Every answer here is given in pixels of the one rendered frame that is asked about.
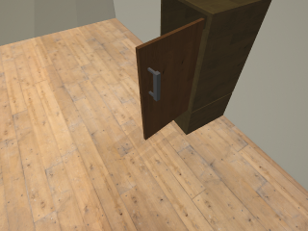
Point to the cupboard door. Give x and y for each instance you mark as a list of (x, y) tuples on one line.
[(174, 55)]

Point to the handle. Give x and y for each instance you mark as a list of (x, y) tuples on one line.
[(156, 84)]

